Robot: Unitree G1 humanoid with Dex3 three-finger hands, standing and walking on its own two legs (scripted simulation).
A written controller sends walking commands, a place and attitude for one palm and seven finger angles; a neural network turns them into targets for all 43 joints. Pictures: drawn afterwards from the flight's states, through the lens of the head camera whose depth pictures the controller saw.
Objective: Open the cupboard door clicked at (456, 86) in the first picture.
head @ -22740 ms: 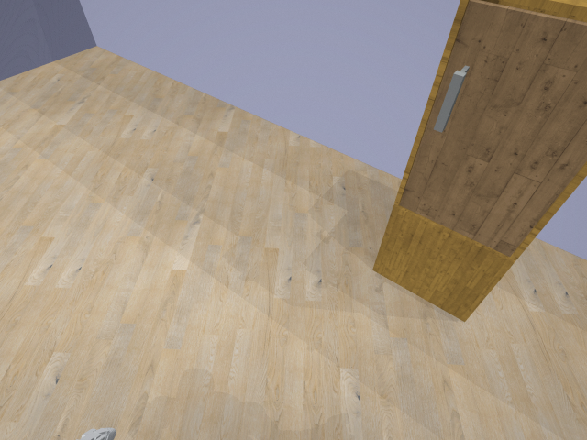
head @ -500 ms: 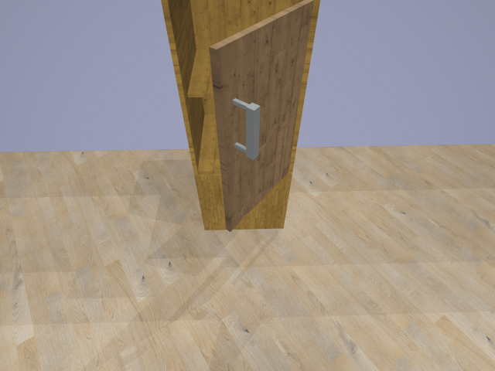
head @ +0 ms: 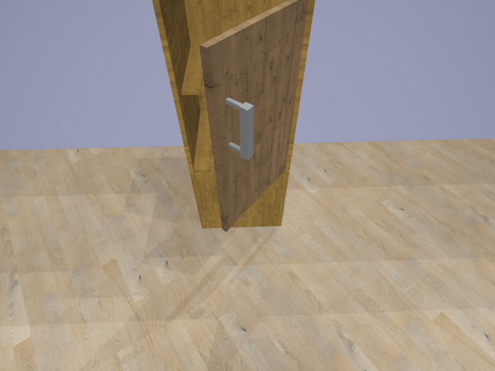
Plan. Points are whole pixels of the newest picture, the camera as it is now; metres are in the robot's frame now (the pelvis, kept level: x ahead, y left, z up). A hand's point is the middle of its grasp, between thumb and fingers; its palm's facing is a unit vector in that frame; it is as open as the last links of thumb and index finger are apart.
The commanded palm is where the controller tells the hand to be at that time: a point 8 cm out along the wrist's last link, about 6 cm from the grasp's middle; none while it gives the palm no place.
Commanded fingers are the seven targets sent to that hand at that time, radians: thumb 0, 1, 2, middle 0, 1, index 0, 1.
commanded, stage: walk to a spot facing it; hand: left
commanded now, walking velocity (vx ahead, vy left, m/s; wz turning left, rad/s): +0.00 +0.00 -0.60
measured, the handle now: (239, 129) +0.59 +0.06 +0.05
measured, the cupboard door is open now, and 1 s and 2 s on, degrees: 50 50 50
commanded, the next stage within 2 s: none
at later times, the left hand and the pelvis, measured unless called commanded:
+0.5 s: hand out of the picture +0.07 +0.16 -0.16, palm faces -0.14 -0.94 -0.30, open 7.3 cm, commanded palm none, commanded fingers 0.00 0.90 0.90 -0.20 -0.30 -0.20 -0.30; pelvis -0.01 -0.04 +0.00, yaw -14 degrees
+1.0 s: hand (152, 363) +0.17 +0.20 -0.19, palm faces -0.42 -0.88 -0.23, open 7.3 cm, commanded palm none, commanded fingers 0.00 0.90 0.90 -0.20 -0.30 -0.20 -0.30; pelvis +0.04 +0.03 -0.01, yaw -31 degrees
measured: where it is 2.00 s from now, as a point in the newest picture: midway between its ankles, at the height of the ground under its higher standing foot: outside the picture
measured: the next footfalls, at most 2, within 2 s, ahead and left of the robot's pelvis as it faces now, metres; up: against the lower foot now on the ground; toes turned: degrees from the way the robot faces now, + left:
left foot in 0.94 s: +0.13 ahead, +0.10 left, +0.00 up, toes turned -33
right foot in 1.38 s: -0.02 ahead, -0.09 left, +0.00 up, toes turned -52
